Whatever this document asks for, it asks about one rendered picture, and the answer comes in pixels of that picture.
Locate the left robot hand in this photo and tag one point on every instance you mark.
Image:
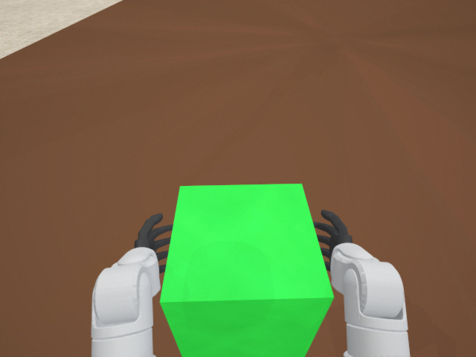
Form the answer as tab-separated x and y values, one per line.
146	237

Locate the left robot forearm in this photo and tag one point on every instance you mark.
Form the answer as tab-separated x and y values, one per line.
121	310

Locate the right robot forearm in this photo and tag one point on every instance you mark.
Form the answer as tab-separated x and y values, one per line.
374	303

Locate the carton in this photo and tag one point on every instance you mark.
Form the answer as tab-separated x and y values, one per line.
245	276

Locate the right robot hand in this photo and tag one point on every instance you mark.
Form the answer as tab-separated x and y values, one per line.
338	233

